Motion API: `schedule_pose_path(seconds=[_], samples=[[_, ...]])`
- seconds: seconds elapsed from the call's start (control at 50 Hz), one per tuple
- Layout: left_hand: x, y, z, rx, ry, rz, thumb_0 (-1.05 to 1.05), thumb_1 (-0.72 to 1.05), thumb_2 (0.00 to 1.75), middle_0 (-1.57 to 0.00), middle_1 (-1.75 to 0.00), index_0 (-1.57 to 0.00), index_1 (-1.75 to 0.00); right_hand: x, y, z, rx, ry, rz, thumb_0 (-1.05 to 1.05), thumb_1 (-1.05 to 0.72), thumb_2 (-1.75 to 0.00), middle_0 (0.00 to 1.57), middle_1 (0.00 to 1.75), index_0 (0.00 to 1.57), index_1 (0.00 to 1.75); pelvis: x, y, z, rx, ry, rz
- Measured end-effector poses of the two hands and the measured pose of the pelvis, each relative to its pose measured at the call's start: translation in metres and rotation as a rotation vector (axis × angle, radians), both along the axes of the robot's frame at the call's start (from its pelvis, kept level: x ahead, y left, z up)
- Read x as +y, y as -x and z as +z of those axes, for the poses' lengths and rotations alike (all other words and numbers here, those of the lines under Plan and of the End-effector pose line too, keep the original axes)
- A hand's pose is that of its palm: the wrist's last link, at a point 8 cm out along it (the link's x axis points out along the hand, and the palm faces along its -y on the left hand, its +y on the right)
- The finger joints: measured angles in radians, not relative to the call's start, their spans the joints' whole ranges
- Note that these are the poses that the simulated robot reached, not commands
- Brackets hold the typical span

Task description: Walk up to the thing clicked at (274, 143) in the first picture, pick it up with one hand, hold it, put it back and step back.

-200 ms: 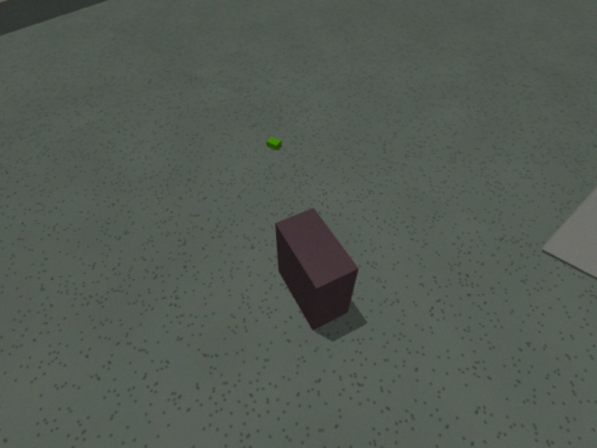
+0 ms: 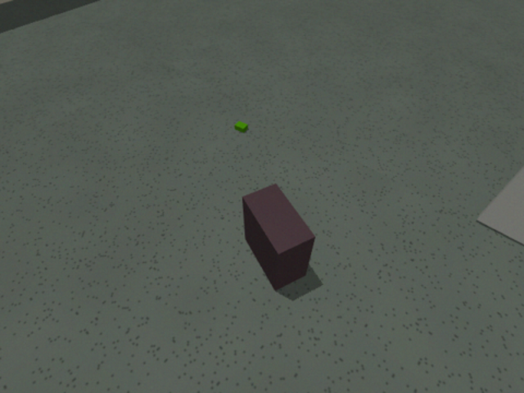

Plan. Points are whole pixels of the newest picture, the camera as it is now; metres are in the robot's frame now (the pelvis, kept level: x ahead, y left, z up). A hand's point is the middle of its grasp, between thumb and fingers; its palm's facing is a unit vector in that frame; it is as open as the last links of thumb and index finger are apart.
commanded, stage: stand
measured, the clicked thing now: (241, 126) +1.62 +0.13 -0.77
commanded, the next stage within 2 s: walk up in 0.92 s
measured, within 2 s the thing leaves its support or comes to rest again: neither
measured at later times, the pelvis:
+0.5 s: pelvis +0.00 +0.00 +0.00, yaw +0 degrees
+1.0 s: pelvis -0.01 +0.00 +0.00, yaw +4 degrees
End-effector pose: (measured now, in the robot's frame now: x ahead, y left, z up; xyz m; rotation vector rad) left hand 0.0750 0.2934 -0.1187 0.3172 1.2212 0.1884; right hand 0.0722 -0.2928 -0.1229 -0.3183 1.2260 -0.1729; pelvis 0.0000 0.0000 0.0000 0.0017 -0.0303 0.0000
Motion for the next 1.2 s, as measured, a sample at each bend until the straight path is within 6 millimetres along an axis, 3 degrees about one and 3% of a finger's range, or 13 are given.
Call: schedule_pose_path(seconds=[0.92, 1.06, 1.2], samples=[[0.005, 0.003, 0.001, 0.010, -0.004, 0.007, 0.00, 0.90, 0.90, -0.20, -0.30, -0.20, -0.30, 0.001, -0.001, 0.001, 0.003, 0.005, 0.000, 0.00, -0.90, -0.90, 0.21, 0.30, 0.20, 0.30, 0.002, -0.003, 0.001, -0.001, 0.000, -0.001], [0.017, -0.002, 0.002, -0.110, -0.022, 0.107, 0.00, 0.90, 0.90, -0.21, -0.30, -0.20, -0.30, -0.015, 0.001, -0.001, 0.041, 0.039, 0.090, 0.00, -0.90, -0.90, 0.21, 0.30, 0.20, 0.30, -0.011, 0.012, -0.011, 0.017, -0.013, 0.125], [0.015, 0.024, 0.011, -0.175, -0.035, 0.165, 0.00, 0.90, 0.90, -0.20, -0.30, -0.20, -0.30, -0.032, -0.030, 0.008, 0.049, 0.104, 0.222, 0.01, -0.90, -0.90, 0.21, 0.30, 0.20, 0.30, -0.020, 0.020, -0.012, 0.016, -0.024, 0.241]])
